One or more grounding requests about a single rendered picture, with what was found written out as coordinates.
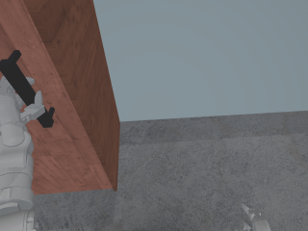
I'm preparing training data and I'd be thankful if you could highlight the wardrobe door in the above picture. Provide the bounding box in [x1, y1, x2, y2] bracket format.
[0, 0, 113, 195]

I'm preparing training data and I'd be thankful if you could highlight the robot left upper arm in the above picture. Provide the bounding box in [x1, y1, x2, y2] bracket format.
[0, 209, 40, 231]

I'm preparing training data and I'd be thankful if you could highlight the left robot hand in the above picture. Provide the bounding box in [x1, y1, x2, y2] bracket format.
[0, 76, 45, 127]

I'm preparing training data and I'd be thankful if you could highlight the left robot forearm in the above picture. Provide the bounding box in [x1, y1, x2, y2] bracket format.
[0, 122, 34, 216]

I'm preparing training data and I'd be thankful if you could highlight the handle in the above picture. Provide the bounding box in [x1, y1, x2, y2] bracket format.
[0, 50, 55, 128]

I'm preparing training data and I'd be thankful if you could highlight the right robot hand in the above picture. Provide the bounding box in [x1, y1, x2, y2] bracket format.
[236, 202, 271, 231]

